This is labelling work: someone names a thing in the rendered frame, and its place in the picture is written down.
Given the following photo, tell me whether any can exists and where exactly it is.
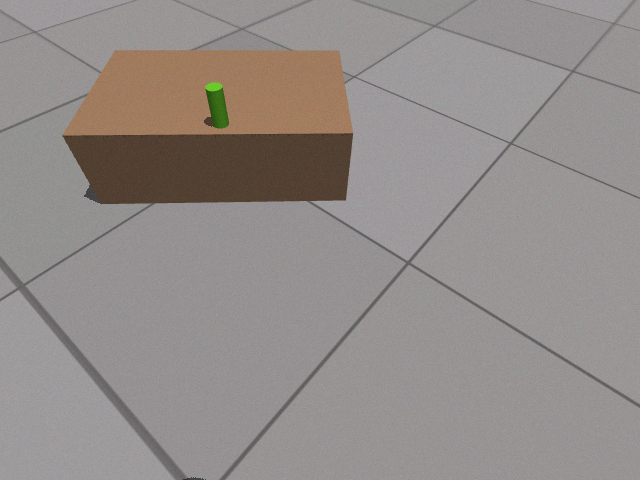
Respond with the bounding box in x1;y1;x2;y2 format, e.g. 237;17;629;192
205;82;229;129

